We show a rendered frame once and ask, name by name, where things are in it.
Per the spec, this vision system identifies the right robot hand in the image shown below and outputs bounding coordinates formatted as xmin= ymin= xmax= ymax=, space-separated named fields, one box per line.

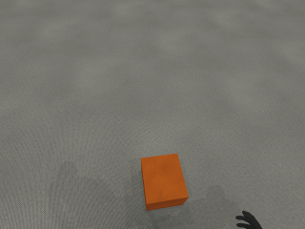
xmin=235 ymin=210 xmax=262 ymax=229

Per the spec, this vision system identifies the carton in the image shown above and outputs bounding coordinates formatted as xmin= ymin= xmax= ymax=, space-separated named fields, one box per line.
xmin=141 ymin=153 xmax=189 ymax=211

